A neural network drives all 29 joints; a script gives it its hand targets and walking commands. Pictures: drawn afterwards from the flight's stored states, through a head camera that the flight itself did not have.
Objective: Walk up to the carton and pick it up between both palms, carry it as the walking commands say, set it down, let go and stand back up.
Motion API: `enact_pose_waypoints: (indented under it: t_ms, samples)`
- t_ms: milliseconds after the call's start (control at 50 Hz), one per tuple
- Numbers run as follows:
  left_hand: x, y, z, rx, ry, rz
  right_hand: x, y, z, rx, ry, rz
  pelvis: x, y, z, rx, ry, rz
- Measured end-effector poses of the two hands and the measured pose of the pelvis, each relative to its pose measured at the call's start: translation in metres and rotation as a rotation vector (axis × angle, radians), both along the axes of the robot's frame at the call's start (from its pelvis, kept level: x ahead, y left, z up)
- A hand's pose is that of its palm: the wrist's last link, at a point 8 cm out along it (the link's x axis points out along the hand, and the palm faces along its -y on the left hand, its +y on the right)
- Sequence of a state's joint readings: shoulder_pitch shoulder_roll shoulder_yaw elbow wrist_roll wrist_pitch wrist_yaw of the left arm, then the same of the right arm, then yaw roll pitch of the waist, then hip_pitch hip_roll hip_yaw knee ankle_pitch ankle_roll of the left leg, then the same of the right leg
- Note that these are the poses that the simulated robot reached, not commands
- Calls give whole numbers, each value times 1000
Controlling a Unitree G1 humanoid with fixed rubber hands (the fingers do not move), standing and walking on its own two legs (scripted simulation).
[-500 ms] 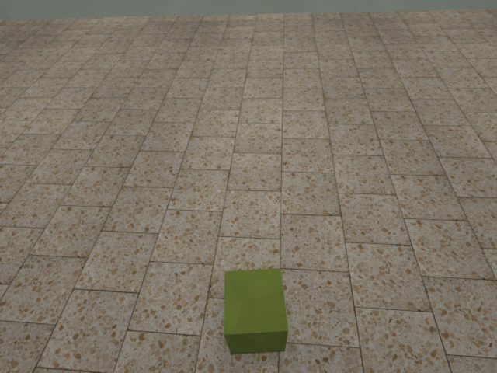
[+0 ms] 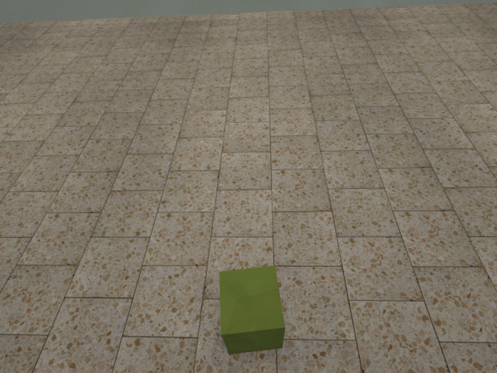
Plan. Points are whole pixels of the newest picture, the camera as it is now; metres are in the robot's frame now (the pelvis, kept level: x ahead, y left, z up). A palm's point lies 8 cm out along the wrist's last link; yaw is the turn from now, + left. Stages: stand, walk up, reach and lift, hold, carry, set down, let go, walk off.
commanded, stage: walk up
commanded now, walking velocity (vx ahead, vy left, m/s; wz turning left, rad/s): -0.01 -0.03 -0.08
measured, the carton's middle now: (251, 310) +0.44 +0.04 -0.65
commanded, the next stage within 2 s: none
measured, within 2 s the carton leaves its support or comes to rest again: neither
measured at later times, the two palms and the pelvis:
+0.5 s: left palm out of the picture +0.03 +0.25 -0.13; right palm out of the picture +0.02 -0.24 -0.14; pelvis +0.00 +0.01 +0.00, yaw -1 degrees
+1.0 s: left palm out of the picture +0.04 +0.25 -0.13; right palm out of the picture +0.00 -0.24 -0.14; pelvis +0.00 +0.01 +0.00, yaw -2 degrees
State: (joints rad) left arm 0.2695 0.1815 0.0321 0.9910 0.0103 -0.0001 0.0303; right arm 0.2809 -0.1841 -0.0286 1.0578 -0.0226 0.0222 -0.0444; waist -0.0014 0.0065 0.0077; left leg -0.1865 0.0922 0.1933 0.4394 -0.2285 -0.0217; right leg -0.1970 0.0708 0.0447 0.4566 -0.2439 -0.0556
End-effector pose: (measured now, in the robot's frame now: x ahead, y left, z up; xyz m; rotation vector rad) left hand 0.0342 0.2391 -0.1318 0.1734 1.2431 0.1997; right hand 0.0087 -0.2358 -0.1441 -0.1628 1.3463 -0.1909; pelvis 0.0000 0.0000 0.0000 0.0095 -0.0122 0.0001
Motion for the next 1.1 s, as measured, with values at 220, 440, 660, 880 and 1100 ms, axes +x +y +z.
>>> enact_pose_waypoints:
  t_ms: [220,440,660,880,1100]
  samples:
    - [-8,0,-2,4,22,-11,9,-8,1,-15,-26,-11,-1,0,-2,-11,5,-8]
    - [-8,14,-3,4,32,-16,14,-6,11,-37,-38,4,1,7,1,-4,4,-12]
    - [1,13,2,24,25,-38,6,1,4,-8,-28,-20,0,6,1,-1,0,-18]
    - [4,5,2,3,11,-38,-2,-1,5,-10,-11,-26,2,6,2,0,9,-21]
    - [1,15,0,15,21,-41,-6,1,7,-20,-6,-34,3,9,1,3,5,-24]
